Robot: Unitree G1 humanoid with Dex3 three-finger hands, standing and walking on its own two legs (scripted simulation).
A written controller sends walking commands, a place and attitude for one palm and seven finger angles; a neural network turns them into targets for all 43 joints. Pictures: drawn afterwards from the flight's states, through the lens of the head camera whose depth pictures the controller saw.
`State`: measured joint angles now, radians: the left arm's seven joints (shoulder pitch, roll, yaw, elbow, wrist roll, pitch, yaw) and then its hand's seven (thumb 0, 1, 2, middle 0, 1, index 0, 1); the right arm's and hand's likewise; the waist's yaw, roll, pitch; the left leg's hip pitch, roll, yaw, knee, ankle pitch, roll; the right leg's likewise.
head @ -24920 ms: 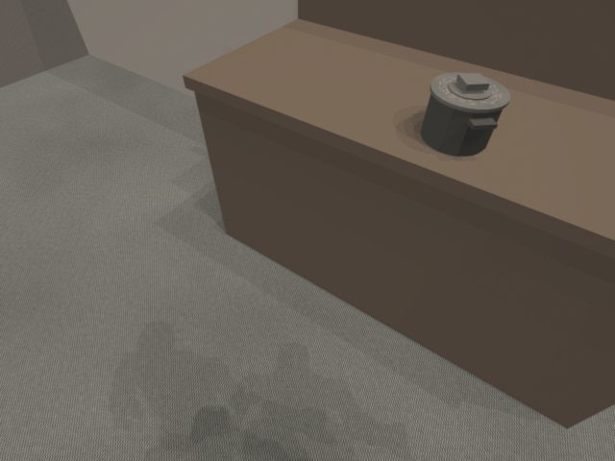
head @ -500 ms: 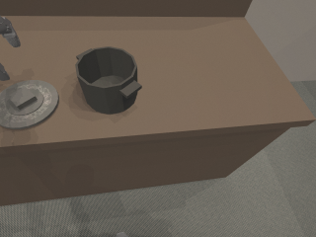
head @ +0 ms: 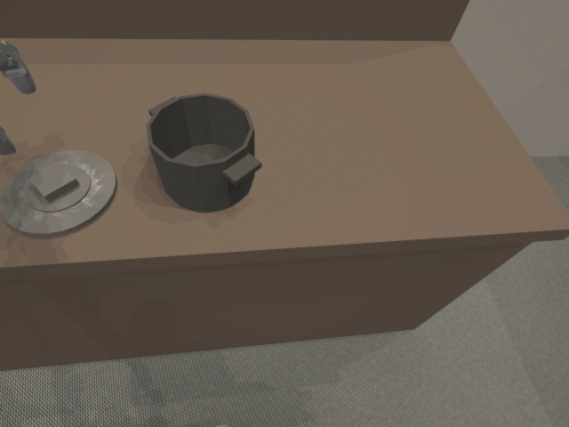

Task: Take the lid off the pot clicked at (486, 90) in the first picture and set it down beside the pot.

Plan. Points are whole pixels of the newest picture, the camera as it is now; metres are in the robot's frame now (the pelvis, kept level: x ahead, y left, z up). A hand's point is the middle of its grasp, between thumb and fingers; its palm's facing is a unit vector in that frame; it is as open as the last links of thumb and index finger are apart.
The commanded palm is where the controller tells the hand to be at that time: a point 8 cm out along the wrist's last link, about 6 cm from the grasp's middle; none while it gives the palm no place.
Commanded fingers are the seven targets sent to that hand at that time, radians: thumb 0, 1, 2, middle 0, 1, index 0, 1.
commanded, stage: draw the hand back to the body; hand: left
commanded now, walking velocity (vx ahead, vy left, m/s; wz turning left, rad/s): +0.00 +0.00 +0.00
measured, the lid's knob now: (54, 181) +0.50 +0.33 +0.02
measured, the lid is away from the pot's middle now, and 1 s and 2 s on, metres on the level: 0.24 0.24 0.24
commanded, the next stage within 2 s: none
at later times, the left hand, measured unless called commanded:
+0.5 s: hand (18, 114) +0.44 +0.27 +0.20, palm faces +0.27 -0.88 -0.39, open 11.0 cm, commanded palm +0.38 +0.31 +0.23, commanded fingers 0.00 0.12 0.69 -0.33 -0.77 -0.33 -0.77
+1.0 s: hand (14, 167) +0.36 +0.24 +0.21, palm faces +0.46 -0.85 -0.25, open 9.0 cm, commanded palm +0.29 +0.27 +0.22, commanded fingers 0.00 0.69 0.85 -0.23 -0.42 -0.23 -0.42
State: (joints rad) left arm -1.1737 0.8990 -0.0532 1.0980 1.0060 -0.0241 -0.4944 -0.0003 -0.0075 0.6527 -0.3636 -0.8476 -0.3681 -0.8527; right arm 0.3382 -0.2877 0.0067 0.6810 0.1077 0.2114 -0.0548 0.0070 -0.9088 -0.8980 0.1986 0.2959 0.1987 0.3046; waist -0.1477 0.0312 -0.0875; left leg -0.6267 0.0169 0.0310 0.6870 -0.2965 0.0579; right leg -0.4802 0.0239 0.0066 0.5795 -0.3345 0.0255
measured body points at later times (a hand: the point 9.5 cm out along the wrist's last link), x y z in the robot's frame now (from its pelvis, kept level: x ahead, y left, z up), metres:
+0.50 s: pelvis -0.01 -0.01 +0.02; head +0.03 +0.02 +0.46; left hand +0.42 +0.32 +0.22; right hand +0.10 -0.25 -0.09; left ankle +0.02 +0.08 -0.72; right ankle -0.04 -0.15 -0.72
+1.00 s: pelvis +0.01 -0.05 +0.02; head +0.01 -0.06 +0.47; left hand +0.32 +0.28 +0.22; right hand +0.17 -0.30 -0.07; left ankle +0.02 +0.08 -0.72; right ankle -0.04 -0.15 -0.72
